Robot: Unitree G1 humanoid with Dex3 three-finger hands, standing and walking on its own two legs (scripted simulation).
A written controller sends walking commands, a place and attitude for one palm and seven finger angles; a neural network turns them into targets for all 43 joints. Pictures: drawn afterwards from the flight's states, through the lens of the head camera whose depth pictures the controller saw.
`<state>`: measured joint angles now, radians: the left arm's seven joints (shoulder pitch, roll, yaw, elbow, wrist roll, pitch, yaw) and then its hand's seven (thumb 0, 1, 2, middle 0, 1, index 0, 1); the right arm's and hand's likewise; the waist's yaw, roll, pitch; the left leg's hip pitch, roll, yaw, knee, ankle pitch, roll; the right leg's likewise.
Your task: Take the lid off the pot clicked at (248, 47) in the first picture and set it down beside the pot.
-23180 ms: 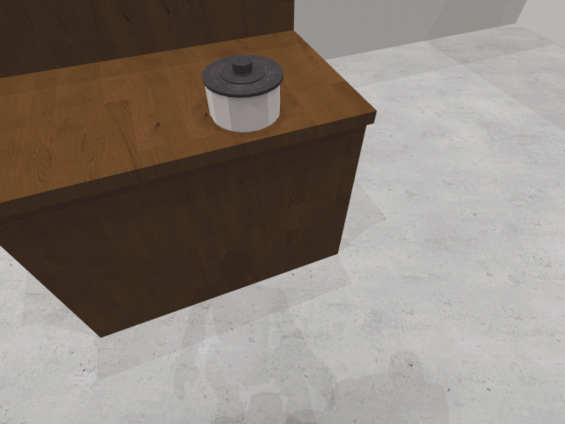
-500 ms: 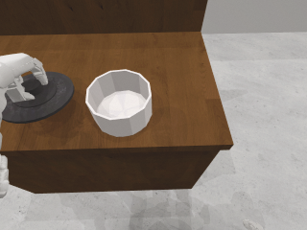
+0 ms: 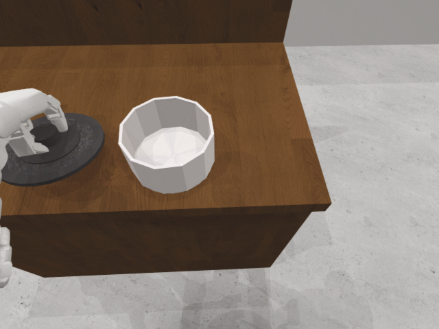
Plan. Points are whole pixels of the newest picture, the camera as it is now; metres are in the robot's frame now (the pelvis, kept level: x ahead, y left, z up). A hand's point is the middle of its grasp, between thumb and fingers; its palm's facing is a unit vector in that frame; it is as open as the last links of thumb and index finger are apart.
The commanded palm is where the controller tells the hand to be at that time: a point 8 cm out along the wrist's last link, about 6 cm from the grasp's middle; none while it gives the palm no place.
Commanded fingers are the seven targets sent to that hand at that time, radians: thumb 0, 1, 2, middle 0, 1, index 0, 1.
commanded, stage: lower the lid onto the table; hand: left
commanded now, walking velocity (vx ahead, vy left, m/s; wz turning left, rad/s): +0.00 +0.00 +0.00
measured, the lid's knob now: (45, 135) +0.45 +0.32 +0.07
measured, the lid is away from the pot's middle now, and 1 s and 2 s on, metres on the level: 0.23 0.23 0.24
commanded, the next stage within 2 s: open the fingers wide in 1.14 s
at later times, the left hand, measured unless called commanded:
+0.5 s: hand (43, 146) +0.43 +0.32 +0.07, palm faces -0.50 -0.11 -0.86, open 8.1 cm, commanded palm +0.47 +0.33 +0.13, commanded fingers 0.00 0.58 1.06 -0.91 -1.05 -0.83 -1.00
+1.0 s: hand (47, 150) +0.44 +0.33 +0.04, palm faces -0.52 -0.11 -0.84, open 8.1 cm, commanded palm +0.48 +0.33 +0.10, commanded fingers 0.00 0.58 1.06 -0.91 -1.05 -0.83 -1.00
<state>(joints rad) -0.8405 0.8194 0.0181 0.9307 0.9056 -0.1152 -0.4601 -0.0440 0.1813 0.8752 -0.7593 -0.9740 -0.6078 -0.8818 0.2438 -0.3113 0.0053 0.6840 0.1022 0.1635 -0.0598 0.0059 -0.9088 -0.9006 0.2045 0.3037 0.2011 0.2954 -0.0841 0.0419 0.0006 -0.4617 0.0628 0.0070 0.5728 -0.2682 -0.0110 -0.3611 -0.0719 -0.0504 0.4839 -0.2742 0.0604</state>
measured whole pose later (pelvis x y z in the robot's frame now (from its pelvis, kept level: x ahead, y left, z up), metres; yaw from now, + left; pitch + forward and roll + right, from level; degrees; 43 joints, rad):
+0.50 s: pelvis +0.00 +0.01 -0.01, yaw -1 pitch +11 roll -2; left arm -0.85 0.82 0.01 1.01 0.93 -0.14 -0.42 -0.04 0.18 0.88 -0.76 -0.97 -0.61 -0.88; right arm 0.28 -0.30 0.01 0.70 0.10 0.15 -0.08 0.01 -0.91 -0.90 0.21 0.30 0.20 0.30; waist -0.11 0.03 -0.02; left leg -0.54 0.06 0.02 0.64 -0.29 0.00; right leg -0.44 -0.07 -0.03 0.53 -0.29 0.06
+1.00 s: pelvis +0.00 +0.01 -0.01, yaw -2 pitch +14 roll -2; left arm -0.88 0.85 0.02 1.08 0.95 -0.16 -0.39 -0.03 0.17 0.86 -0.77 -0.99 -0.62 -0.91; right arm 0.30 -0.31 0.01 0.71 0.10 0.15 -0.09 0.00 -0.91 -0.90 0.21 0.30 0.20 0.30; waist -0.12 0.03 -0.04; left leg -0.64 0.07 0.02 0.71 -0.33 0.00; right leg -0.54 -0.06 -0.02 0.61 -0.31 0.06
